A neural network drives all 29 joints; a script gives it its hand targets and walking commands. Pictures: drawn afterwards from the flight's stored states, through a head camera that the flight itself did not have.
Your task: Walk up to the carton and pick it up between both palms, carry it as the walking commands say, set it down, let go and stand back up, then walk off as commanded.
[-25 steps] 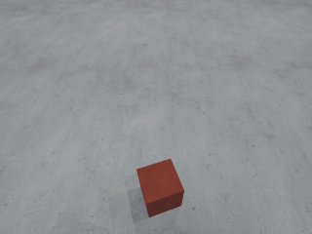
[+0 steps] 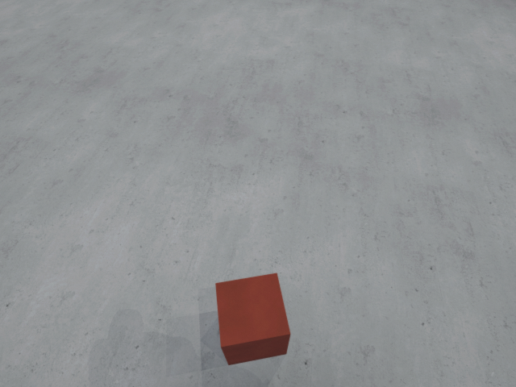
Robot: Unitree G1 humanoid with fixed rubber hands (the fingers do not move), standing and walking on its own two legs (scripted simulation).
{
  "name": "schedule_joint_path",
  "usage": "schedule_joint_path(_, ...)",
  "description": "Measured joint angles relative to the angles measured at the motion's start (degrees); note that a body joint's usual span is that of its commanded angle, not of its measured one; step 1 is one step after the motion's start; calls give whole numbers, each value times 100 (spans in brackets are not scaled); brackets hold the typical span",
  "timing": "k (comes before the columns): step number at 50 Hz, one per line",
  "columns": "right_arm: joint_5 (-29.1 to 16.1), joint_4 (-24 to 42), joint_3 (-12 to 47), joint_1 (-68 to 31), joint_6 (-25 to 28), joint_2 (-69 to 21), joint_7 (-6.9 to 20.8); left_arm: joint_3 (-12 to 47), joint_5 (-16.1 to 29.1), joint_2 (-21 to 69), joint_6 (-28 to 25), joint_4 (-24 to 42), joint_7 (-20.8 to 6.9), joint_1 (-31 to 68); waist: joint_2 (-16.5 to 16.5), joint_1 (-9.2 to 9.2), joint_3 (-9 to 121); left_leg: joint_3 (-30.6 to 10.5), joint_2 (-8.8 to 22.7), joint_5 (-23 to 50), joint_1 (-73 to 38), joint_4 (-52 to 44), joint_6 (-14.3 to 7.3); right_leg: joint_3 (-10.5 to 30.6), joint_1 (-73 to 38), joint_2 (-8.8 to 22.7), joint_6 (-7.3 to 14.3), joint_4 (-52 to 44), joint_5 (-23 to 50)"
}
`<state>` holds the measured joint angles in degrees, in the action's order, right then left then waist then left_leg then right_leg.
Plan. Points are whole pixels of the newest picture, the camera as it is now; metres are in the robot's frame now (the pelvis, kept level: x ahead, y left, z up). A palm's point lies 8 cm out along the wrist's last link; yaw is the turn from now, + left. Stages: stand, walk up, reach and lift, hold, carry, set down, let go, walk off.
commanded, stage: walk up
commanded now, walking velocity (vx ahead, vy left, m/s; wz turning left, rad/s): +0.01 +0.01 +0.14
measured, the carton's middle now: (252, 320) +0.44 +0.03 -0.65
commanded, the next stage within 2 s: stand in 1.56 s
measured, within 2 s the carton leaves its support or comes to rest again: neither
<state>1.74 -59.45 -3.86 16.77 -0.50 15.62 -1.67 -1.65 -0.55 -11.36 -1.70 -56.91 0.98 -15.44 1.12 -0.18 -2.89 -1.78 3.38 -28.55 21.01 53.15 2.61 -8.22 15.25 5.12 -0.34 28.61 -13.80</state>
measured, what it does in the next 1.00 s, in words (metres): steps on the spot: left foot, then right foot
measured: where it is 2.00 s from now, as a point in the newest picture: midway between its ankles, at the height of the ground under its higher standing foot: outside the picture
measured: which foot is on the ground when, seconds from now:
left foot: up 0.00-0.32, down 0.34-1.00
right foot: down 0.00-0.34, up 0.36-0.74, down 0.76-1.00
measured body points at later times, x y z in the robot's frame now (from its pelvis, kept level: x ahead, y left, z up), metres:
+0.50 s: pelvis +0.00 +0.05 +0.00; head +0.03 +0.08 +0.45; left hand +0.02 +0.31 -0.16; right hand +0.13 -0.19 -0.12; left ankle +0.02 +0.16 -0.74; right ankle +0.00 -0.09 -0.70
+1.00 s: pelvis +0.00 +0.00 +0.00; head +0.01 -0.01 +0.45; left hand +0.02 +0.24 -0.14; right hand +0.03 -0.24 -0.16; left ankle -0.01 +0.13 -0.74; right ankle -0.03 -0.09 -0.74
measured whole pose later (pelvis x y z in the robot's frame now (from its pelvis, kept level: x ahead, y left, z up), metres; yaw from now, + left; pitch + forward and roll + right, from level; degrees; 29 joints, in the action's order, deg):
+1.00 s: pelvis +0.00 +0.00 +0.00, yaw +3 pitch +0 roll +0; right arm 1.1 -61.2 -1.9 14.5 -0.4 12.5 -1.1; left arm -0.9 -0.9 -9.9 -1.4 -61.3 1.3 -13.6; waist 2.4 -0.5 -0.9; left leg 1.0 1.9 -12.3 10.5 23.1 1.1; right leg -5.2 7.4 -0.7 2.0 22.3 -14.7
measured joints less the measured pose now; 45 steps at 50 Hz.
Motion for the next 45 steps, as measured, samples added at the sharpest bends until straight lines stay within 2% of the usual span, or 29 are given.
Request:
schedule_joint_path(2, -13, 141, -6, -292, -85, 9, 31, -6, -3, 78, -15, -25, 36, -76, 31, 130, -30, 163, -181, 136, 219, 217, 15, 9, -61, 29, 9, -94, 42)
schedule_joint_path(5, -18, 303, 19, -681, -206, -67, 69, -15, -55, 105, 18, -69, 58, -119, 43, 280, -33, 303, -341, 310, 316, -19, 12, 1, -110, 32, 21, -146, 42)
schedule_joint_path(8, -21, 461, 45, -978, -301, -189, 102, -28, -124, 55, 65, -109, 96, -81, 13, 360, -5, 371, -401, 414, 300, -402, 49, -64, -114, 33, 13, -138, 18)
schedule_joint_path(11, -25, 691, 31, -1200, -399, -216, 190, -95, -135, -45, 91, -81, 177, -43, -17, 397, -32, 368, -354, 385, 412, -265, 130, -157, -125, 106, -51, -139, 22)
schedule_joint_path(14, -49, 873, 115, -1331, -338, -237, 242, -189, -138, -202, 146, -61, 127, -28, -135, 385, -67, 335, -217, 624, 206, -884, 41, -209, -135, 230, -171, -92, 13)
schedule_joint_path(17, -41, 928, 194, -1312, -129, -225, 250, -189, -157, -306, 253, -46, 38, -100, -171, 245, 10, 358, -62, 1418, -292, -2080, -114, -245, 52, 295, -245, 423, -295)
schedule_joint_path(19, -33, 867, 172, -1207, -35, -293, 217, -158, -141, -362, 390, 0, 28, 6, -293, 205, -41, 357, -145, 1345, -197, -1870, -267, 120, 351, 193, -212, 1177, -1171)
schedule_joint_path(20, -24, 834, 182, -1122, -18, -320, 200, -150, -115, -374, 446, 28, 22, 68, -323, 191, -58, 346, -163, 1312, -218, -1898, -317, 292, 496, 83, -200, 1551, -1369)
schedule_joint_path(23, -25, 695, 277, -941, -5, -381, 124, -92, -65, -357, 466, 77, -38, 170, -396, 147, -85, 393, -220, 1494, -474, -2344, -365, 533, 627, -105, -126, 1887, -1146)
schedule_joint_path(29, 1, 564, 300, -736, 60, -445, 20, -2, -35, -218, 500, 40, -42, 230, -325, 51, 30, 552, -269, 1760, -731, -2868, -424, 620, 251, -357, -119, 1218, -1129)
schedule_joint_path(33, 32, 501, 222, -535, 38, -398, -58, -21, -69, -258, 527, 72, -47, 330, -229, -31, 108, 551, -155, 1848, -626, -2933, -351, 588, 272, -463, -121, 1373, -1192)
schedule_joint_path(36, 51, 396, 160, -427, -6, -301, -33, 14, -48, -260, 452, 92, -52, 390, -129, -87, 113, 516, -65, 1915, -569, -2951, -244, 553, -27, -457, -63, 639, -817)
schedule_joint_path(38, 11, 320, 123, -360, -25, -261, 15, 45, -47, -256, 326, 92, -38, 379, -153, -66, 116, 539, -90, 1891, -508, -2839, -165, 503, -400, -340, -20, -233, -224)
schedule_joint_path(41, -54, 194, 129, -257, -84, -206, 71, 73, -87, -61, 183, -48, -39, 339, 45, 10, 111, 352, -87, 1470, -544, -2681, -151, 460, -555, -448, 126, -427, -81)
schedule_joint_path(45, -49, 49, 159, -198, -82, -229, 118, 104, -83, 94, 94, -218, -25, 241, 118, 14, 172, 246, -157, 1535, -691, -2656, -157, 428, -725, -511, 210, -684, -5)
